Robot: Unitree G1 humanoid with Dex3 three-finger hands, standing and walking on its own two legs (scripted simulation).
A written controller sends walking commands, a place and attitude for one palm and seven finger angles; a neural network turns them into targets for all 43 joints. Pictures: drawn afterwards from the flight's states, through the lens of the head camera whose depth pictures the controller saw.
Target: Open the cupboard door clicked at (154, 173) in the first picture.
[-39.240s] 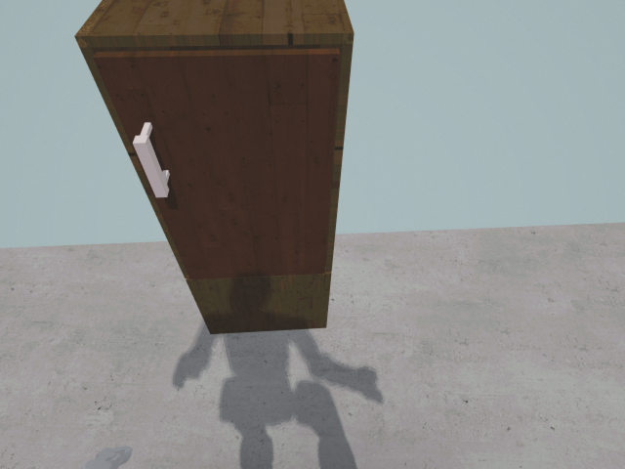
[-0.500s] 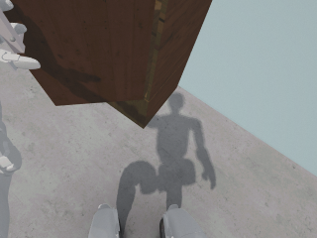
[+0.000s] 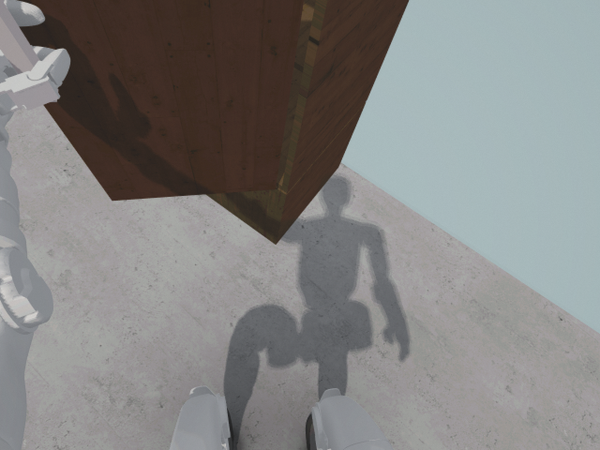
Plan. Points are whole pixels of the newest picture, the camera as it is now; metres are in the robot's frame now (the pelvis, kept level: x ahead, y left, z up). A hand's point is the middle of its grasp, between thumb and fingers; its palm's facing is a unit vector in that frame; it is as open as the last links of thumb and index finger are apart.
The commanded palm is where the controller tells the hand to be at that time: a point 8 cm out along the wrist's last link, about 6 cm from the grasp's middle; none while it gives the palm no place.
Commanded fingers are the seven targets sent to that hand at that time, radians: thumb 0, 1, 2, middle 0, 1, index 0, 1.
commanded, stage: close the thumb around the handle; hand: left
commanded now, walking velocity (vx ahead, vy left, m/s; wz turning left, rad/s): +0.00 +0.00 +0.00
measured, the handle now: (24, 42) +0.59 +0.26 +0.11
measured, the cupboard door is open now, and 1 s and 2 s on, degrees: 44 72 94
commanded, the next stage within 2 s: pull the door open along its arc in 0.18 s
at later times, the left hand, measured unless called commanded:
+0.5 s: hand (48, 83) +0.53 +0.23 +0.10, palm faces +0.07 -1.00 -0.01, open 5.4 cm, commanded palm +0.49 +0.27 +0.10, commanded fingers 0.00 0.90 0.90 -0.40 -1.35 -0.40 -1.35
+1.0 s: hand (100, 194) +0.39 +0.17 +0.10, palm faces +0.18 -0.98 +0.04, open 5.9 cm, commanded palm +0.34 +0.24 +0.10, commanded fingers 0.00 0.90 0.90 -0.40 -1.35 -0.40 -1.35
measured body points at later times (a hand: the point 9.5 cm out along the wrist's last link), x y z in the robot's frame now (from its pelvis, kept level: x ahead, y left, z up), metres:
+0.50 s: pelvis +0.00 -0.01 +0.00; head +0.14 +0.02 +0.43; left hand +0.52 +0.29 +0.11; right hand -0.02 -0.27 -0.10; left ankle +0.04 +0.11 -0.66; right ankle -0.02 -0.15 -0.66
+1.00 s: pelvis +0.02 -0.02 +0.03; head +0.07 -0.02 +0.47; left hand +0.38 +0.22 +0.10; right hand +0.15 -0.27 -0.08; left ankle +0.04 +0.11 -0.66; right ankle -0.02 -0.15 -0.66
